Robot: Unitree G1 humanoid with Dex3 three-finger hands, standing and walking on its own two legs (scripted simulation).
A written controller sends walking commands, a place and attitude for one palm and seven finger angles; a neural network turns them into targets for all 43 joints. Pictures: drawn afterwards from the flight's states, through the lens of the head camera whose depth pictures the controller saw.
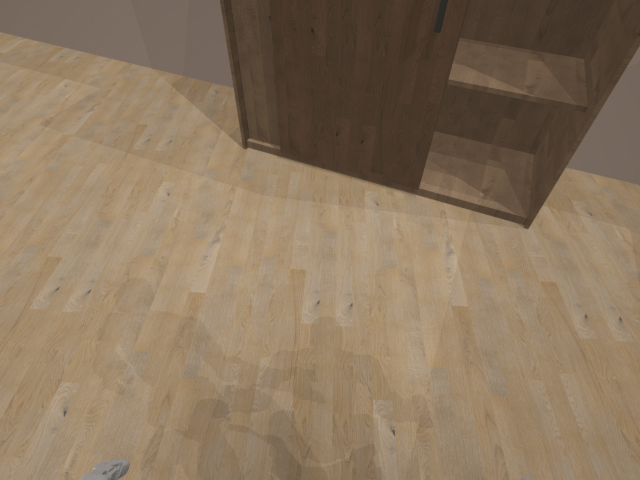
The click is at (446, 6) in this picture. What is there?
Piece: wardrobe's sliding door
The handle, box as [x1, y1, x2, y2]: [434, 0, 447, 32]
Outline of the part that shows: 447,0 441,0 434,29 434,31 436,32 440,31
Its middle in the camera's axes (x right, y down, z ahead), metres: +0.40 -0.81 +1.18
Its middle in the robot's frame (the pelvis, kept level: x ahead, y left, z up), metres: +1.46 -0.33 +0.14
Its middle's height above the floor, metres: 0.91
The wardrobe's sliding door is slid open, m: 0.49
